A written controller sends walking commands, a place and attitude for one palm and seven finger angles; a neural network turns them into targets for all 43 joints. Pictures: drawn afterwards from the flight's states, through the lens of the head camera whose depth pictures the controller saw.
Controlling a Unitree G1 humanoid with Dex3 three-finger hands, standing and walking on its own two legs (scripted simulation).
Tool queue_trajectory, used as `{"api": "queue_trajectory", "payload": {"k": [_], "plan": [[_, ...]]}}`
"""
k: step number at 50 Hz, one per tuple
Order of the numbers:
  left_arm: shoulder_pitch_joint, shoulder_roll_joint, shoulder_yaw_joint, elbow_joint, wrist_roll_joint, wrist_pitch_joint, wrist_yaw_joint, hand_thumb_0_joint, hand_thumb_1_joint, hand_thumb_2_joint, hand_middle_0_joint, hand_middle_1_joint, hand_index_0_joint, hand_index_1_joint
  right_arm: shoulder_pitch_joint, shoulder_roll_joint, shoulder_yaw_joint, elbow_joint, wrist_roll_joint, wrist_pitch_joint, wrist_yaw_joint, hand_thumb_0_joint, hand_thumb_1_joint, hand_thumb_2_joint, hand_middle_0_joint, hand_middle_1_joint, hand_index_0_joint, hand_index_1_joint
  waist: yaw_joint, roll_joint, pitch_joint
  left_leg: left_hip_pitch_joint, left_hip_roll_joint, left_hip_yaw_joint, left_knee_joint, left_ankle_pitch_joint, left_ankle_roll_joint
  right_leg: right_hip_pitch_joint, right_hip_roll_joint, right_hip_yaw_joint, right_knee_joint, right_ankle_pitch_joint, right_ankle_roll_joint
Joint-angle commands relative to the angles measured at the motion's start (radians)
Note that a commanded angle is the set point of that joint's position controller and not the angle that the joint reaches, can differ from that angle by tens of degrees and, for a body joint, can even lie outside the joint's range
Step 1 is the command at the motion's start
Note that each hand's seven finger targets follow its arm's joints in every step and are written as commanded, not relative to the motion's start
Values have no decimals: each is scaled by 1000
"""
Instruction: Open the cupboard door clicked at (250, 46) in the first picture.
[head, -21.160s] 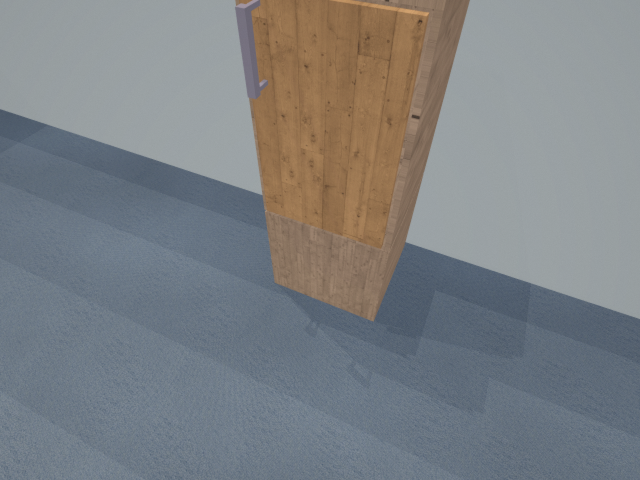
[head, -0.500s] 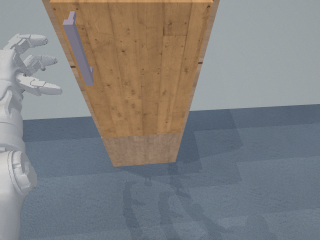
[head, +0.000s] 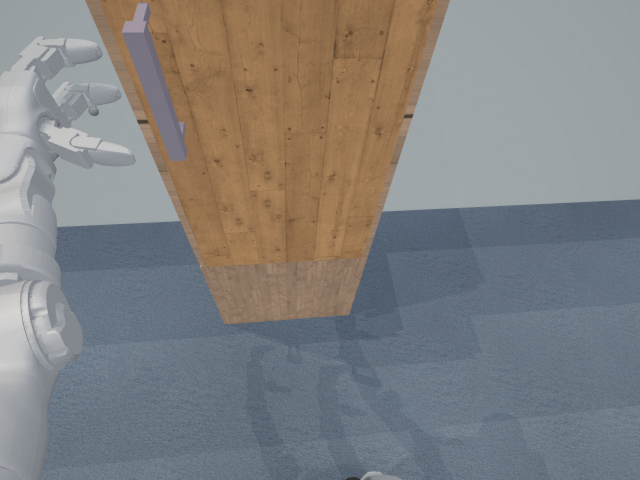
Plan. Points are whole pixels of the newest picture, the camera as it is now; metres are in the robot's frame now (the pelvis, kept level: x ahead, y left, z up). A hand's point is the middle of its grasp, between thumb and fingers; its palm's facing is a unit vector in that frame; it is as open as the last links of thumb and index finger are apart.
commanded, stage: move the hooked fingers beside the handle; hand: left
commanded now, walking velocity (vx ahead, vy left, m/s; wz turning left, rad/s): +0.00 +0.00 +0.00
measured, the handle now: (162, 90) +0.55 +0.16 +0.16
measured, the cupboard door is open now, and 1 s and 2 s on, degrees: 0 0 0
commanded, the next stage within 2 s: slide the fingers in behind the handle in 0.02 s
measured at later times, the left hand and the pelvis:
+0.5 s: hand (122, 118) +0.50 +0.19 +0.16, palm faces +0.02 -1.00 +0.01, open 14.0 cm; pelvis +0.00 +0.00 +0.00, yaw +0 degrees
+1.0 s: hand (158, 118) +0.49 +0.15 +0.16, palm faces +0.00 -1.00 +0.01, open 14.0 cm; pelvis -0.01 -0.02 +0.00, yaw +1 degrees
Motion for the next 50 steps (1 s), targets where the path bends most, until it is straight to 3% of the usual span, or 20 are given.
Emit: {"api": "queue_trajectory", "payload": {"k": [1,3,6,8,9,12,15,18,21,22,23,26,30,32,34,36,39,43,48,50], "plan": [[-429,260,29,-187,-36,-31,-20,0,-500,300,-300,-1200,-300,-1200,123,-184,-66,-65,6,-13,-12,0,-900,-900,200,300,200,300,11,56,-405,265,-20,-120,-51,483,0,162,50,46,-19,383,-17],[-418,241,14,-173,-33,-12,-20,0,-500,300,-300,-1200,-300,-1200,122,-181,-66,-66,7,-8,-13,0,-900,-900,200,300,200,300,9,70,-359,251,-22,-114,-57,467,3,146,48,45,-26,372,-17],[-436,270,28,-224,-23,-18,-5,0,-500,300,-300,-1200,-300,-1200,131,-181,-69,-67,2,-4,-13,0,-900,-900,200,300,200,300,9,82,-373,254,-22,-114,-59,452,3,149,47,47,-27,362,-19],[-454,246,23,-311,-29,-47,3,0,-500,300,-300,-1200,-300,-1200,134,-174,-73,-72,-1,-7,-8,0,-900,-900,200,300,200,300,17,122,-445,327,-15,-127,-50,545,-4,148,50,45,-16,384,-20],[-455,201,-3,-341,-35,-56,4,0,-500,300,-300,-1200,-300,-1200,131,-169,-75,-72,-2,-10,-4,0,-900,-900,200,300,200,300,14,145,-473,368,-12,-131,-41,584,-8,135,53,46,-15,388,-20],[-438,166,-10,-326,-56,-58,9,0,-500,300,-300,-1200,-300,-1200,132,-168,-78,-57,-3,-10,0,0,-900,-900,200,300,200,300,6,113,-441,363,-9,-131,-37,573,-6,129,56,41,-21,377,-21],[-429,194,15,-278,-47,-27,22,0,-500,300,-300,-1200,-300,-1200,123,-171,-77,-54,1,-9,1,0,-900,-900,200,300,200,300,14,79,-397,297,-20,-120,-53,497,-1,153,52,41,-22,375,-20],[-445,165,-17,-295,-21,-14,48,0,-500,300,-300,-1200,-300,-1200,109,-162,-72,-62,1,-12,4,0,-900,-900,200,300,200,300,15,143,-387,301,-24,-115,-49,511,-2,133,46,42,-17,376,-21],[-428,177,1,-312,-14,-29,75,0,-500,300,-300,-1200,-300,-1200,109,-160,-74,-71,-2,-14,8,0,-900,-900,200,300,200,300,22,86,-405,297,-21,-120,-48,510,-3,154,49,42,-12,379,-20],[-446,142,-18,-324,-25,-39,81,0,-500,300,-300,-1200,-300,-1200,110,-157,-75,-69,-3,-15,7,0,-900,-900,200,300,200,300,8,63,-409,311,-20,-120,-45,527,2,160,50,41,-13,392,-19],[-433,141,-9,-321,-27,-42,84,0,-500,300,-300,-1200,-300,-1200,106,-157,-76,-72,-2,-18,9,0,-900,-900,200,300,200,300,15,54,-426,311,-21,-117,-44,523,2,167,51,45,-12,400,-16],[-462,125,-23,-322,-27,-49,83,0,-500,300,-300,-1200,-300,-1200,96,-156,-77,-69,0,-23,10,0,-900,-900,200,300,200,300,8,44,-429,295,-29,-108,-46,481,5,191,49,51,-12,412,-15],[-456,127,-28,-271,-16,-41,86,0,-500,300,-300,-1200,-300,-1200,87,-156,-72,-63,2,-22,6,0,-900,-900,200,300,200,300,9,64,-374,262,-34,-105,-52,425,5,171,45,53,-17,376,-19],[-471,89,-52,-292,-23,-40,90,0,-500,300,-300,-1200,-300,-1200,84,-150,-70,-67,2,-26,6,0,-900,-900,200,300,200,300,4,86,-389,277,-38,-101,-49,435,8,178,43,53,-17,387,-21],[-471,113,-35,-273,-22,-38,94,0,-500,300,-300,-1200,-300,-1200,84,-154,-68,-66,2,-28,5,0,-900,-900,200,300,200,300,5,38,-390,257,-37,-105,-55,409,8,190,45,54,-17,383,-18],[-481,75,-61,-254,-27,-35,99,0,-500,300,-300,-1200,-300,-1200,78,-150,-66,-65,4,-32,3,0,-900,-900,200,300,200,300,-3,23,-359,232,-41,-100,-61,355,9,183,44,56,-25,354,-17],[-497,127,-22,-256,-19,-52,113,0,-500,300,-300,-1200,-300,-1200,83,-154,-67,-59,2,-39,1,0,-900,-900,200,300,200,300,5,31,-380,227,-43,-102,-62,336,10,195,41,60,-22,341,-18],[-494,91,-43,-274,-14,-69,127,0,-500,300,-300,-1200,-300,-1200,83,-147,-68,-60,0,-47,5,0,-900,-900,200,300,200,300,6,41,-410,243,-45,-99,-58,353,10,200,42,62,-19,357,-16],[-485,107,-34,-228,-7,-57,138,0,-500,300,-300,-1200,-300,-1200,86,-153,-68,-58,2,-49,3,0,-900,-900,200,300,200,300,8,22,-375,194,-49,-90,-70,291,11,210,40,67,-28,324,-15],[-525,89,-55,-218,-1,-51,144,0,-500,300,-300,-1200,-300,-1200,90,-153,-67,-51,2,-52,2,0,-900,-900,200,300,200,300,-8,27,-347,186,-48,-95,-74,258,11,180,40,67,-37,289,-15]]}}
